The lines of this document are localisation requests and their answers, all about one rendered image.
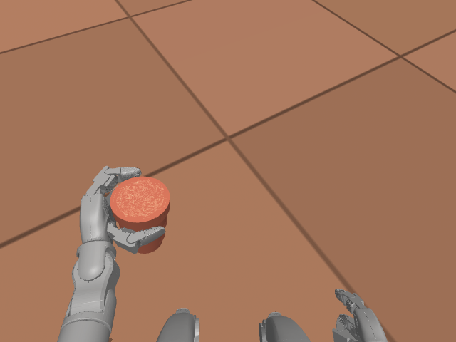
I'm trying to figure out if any left robot hand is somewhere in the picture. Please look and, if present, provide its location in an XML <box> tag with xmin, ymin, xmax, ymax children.
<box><xmin>80</xmin><ymin>166</ymin><xmax>165</xmax><ymax>254</ymax></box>

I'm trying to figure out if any right robot hand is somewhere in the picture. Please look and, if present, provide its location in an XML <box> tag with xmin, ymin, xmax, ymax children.
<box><xmin>332</xmin><ymin>289</ymin><xmax>388</xmax><ymax>342</ymax></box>

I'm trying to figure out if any left robot arm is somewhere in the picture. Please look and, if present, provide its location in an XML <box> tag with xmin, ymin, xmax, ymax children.
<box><xmin>57</xmin><ymin>240</ymin><xmax>120</xmax><ymax>342</ymax></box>

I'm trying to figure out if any cup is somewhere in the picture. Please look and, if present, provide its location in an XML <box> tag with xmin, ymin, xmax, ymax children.
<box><xmin>110</xmin><ymin>177</ymin><xmax>170</xmax><ymax>254</ymax></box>

